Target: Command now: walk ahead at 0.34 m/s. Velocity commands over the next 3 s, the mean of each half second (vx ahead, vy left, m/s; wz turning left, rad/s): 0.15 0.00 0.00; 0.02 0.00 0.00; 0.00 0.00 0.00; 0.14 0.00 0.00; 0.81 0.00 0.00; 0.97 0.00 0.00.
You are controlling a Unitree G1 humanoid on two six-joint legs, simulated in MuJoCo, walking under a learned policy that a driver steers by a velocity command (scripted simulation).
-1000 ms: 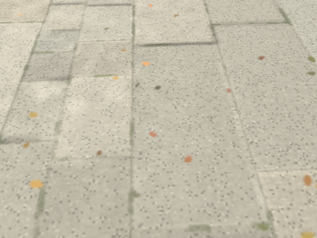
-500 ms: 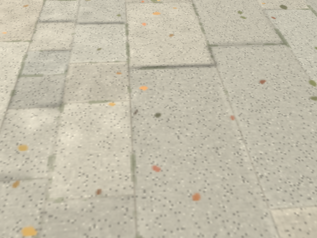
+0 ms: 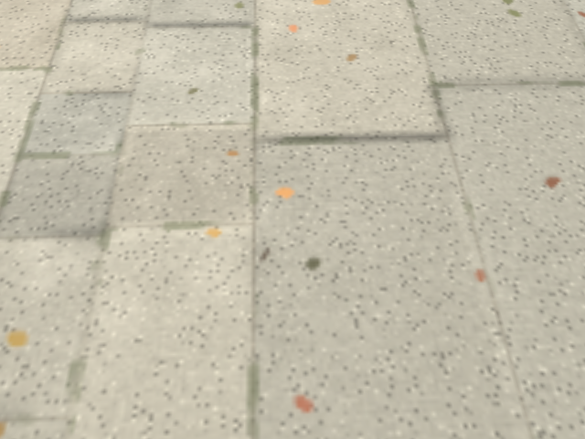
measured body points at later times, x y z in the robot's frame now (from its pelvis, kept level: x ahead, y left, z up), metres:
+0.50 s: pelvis +0.17 +0.05 +0.01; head +0.19 +0.06 +0.45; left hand +0.24 +0.31 -0.14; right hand +0.29 -0.19 -0.12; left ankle +0.24 +0.15 -0.73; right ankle +0.12 -0.08 -0.73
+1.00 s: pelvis +0.18 +0.05 +0.01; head +0.19 +0.05 +0.45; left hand +0.18 +0.29 -0.15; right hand +0.28 -0.20 -0.14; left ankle +0.24 +0.15 -0.73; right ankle +0.12 -0.08 -0.73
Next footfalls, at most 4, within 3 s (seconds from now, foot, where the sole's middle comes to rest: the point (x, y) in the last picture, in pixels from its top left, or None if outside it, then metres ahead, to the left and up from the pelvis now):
0.26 left None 0.28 0.15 -0.76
2.12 left None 0.37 0.21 -0.76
2.62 right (309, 254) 0.88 -0.01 -0.76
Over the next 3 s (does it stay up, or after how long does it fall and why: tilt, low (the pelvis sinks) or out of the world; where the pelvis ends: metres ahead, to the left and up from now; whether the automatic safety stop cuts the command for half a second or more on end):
stays up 0.99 0.09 0.01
